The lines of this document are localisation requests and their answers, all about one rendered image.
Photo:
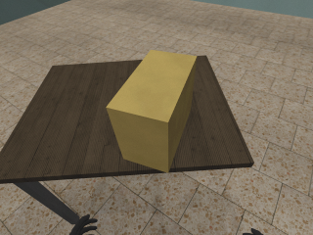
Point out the table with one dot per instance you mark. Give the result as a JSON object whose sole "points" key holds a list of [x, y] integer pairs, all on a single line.
{"points": [[66, 132]]}

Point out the carton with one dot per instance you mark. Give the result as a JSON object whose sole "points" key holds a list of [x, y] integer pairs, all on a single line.
{"points": [[149, 112]]}

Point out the robot left hand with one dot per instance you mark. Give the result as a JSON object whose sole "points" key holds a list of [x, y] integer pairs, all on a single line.
{"points": [[79, 228]]}

